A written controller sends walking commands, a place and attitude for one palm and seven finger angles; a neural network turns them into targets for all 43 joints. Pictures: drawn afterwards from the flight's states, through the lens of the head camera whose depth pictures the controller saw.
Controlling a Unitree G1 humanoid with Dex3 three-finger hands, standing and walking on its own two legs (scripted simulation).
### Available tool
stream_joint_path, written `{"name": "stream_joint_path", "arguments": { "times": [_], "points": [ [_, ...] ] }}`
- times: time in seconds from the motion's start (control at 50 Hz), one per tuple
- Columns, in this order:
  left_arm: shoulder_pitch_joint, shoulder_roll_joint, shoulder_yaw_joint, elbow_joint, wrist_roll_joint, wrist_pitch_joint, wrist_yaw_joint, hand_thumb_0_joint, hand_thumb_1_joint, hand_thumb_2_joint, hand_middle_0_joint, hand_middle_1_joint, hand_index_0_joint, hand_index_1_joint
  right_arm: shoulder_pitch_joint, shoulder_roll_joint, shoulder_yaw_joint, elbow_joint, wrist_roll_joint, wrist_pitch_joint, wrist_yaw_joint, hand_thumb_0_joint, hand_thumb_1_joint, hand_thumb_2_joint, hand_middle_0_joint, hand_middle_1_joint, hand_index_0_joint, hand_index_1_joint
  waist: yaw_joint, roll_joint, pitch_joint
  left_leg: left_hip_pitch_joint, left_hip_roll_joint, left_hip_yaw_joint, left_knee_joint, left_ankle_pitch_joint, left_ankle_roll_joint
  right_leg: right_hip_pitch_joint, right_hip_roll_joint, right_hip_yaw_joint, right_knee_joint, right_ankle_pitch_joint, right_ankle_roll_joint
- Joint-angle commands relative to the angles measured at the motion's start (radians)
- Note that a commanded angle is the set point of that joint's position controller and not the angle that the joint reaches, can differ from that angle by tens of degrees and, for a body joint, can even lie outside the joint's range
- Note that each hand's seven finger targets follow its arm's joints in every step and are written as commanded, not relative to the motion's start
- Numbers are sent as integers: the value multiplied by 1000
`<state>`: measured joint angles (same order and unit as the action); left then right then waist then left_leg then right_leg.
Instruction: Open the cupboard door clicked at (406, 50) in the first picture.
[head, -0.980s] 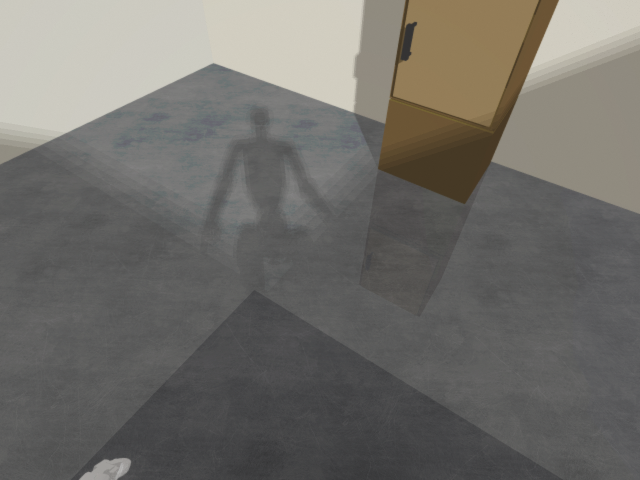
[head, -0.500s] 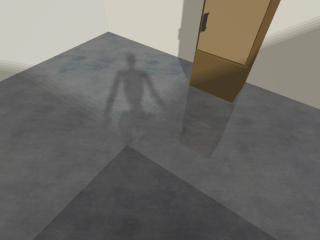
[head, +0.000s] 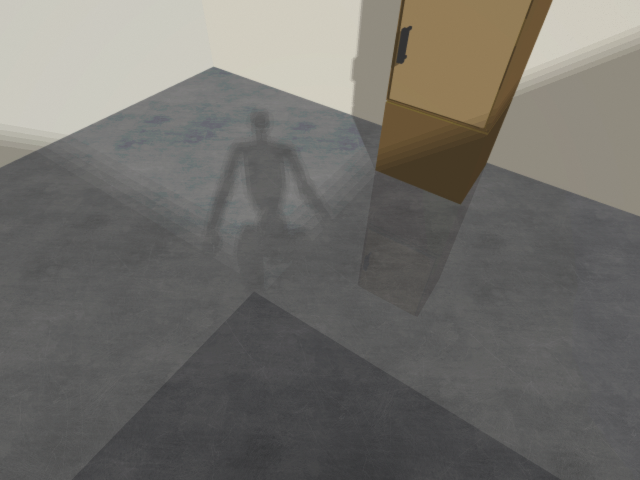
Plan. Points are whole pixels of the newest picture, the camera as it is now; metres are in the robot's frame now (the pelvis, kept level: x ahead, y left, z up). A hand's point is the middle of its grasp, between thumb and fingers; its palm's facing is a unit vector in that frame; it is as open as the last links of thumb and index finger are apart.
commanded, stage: look at it before walking up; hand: left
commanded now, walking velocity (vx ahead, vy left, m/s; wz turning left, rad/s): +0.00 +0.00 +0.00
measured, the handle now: (405, 44) +1.67 -0.25 -0.11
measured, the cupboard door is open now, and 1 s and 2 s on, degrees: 0 0 0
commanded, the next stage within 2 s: walk to a spot facing it in 0.66 s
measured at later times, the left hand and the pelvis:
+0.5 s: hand out of the picture +0.08 +0.25 -0.16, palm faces -0.02 -0.94 -0.33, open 7.4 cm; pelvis +0.01 +0.00 +0.00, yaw +0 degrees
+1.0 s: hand out of the picture +0.06 +0.22 -0.18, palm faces +0.03 -0.97 -0.24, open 7.4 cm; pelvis +0.04 +0.01 -0.01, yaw +1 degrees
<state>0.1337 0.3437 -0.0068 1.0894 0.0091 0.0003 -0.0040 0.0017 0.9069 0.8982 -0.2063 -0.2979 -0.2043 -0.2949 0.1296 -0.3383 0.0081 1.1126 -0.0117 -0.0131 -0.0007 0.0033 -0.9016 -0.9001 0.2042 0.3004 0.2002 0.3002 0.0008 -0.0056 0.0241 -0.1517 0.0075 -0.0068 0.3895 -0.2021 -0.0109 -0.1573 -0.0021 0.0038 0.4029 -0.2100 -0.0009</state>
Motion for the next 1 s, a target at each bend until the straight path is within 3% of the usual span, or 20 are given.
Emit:
{"name": "stream_joint_path", "arguments": {
  "times": [0.0, 0.74, 0.76, 0.78, 0.82, 0.86, 0.9, 0.94, 0.98],
  "points": [
    [-42, 208, 41, -70, 2, -26, 14, 0, 900, 900, -200, -300, -200, -300, -59, -208, -45, -66, 3, -18, -9, 0, -900, -900, 200, 300, 200, 300, 1, -1, -31, -7, 103, -98, -73, 62, 40, -16, -117, 116, -93, 34, -32],
    [-40, 209, 41, -61, 2, -29, 15, 0, 900, 900, -200, -300, -200, -300, -73, -212, -42, -62, 5, -22, -13, 0, -900, -900, 200, 300, 200, 300, 3, 9, -62, 45, 114, -90, -81, 169, 37, 27, -120, 99, -87, 163, -28],
    [-4, 132, 26, -41, -1, -20, 18, 0, 900, 900, -200, -300, -200, -300, -43, -135, -22, -46, 1, -14, -10, 0, -900, -900, 200, 300, 200, 300, 3, 5, -79, 46, 111, -77, -74, 125, 27, 37, -120, 90, -88, 113, -16],
    [36, 78, 14, -26, 1, -8, 19, 0, 900, 900, -200, -300, -200, -300, -4, -77, -9, -32, -3, -2, -6, 0, -900, -900, 200, 300, 200, 300, 3, -4, -68, 32, 99, -66, -62, 22, 18, 24, -112, 92, -87, -21, -9],
    [73, 90, 20, -22, 10, 3, 11, 0, 900, 900, -200, -300, -200, -300, 24, -73, -14, -30, -11, 11, 0, 0, -900, -900, 200, 300, 200, 300, 10, -30, 7, -52, 73, -58, -43, -221, 23, -28, -109, 130, -114, -285, -23],
    [102, 108, 35, -30, 15, 8, 3, 0, 900, 900, -200, -300, -200, -300, 36, -69, -17, -40, -17, 16, 3, 0, -900, -900, 200, 300, 200, 300, 18, -73, 82, -156, 41, -41, 6, -341, 23, -61, -126, 186, -148, -442, -49],
    [146, 125, 47, -35, 14, 5, 3, 0, 900, 900, -200, -300, -200, -300, 51, -52, -22, -57, -17, 14, 4, 0, -900, -900, 200, 300, 200, 300, 24, -126, 113, -216, 14, 11, 129, -320, 22, -64, -186, 263, -199, -529, -92],
    [165, 129, 61, -43, 9, -8, 5, 0, 900, 900, -200, -300, -200, -300, 85, -25, -26, -65, -14, 0, 3, 0, -900, -900, 200, 300, 200, 300, 13, -136, 100, -216, 23, 45, 208, -224, 24, -47, -244, 308, -216, -492, -134],
    [149, 104, 65, -55, 7, -18, 5, 0, 900, 900, -200, -300, -200, -300, 148, -7, -29, -57, -10, -14, 3, 0, -900, -900, 200, 300, 200, 300, -20, -94, 87, -127, 41, 43, 140, -179, 32, -90, -223, 236, -141, -379, -135]
  ]
}}
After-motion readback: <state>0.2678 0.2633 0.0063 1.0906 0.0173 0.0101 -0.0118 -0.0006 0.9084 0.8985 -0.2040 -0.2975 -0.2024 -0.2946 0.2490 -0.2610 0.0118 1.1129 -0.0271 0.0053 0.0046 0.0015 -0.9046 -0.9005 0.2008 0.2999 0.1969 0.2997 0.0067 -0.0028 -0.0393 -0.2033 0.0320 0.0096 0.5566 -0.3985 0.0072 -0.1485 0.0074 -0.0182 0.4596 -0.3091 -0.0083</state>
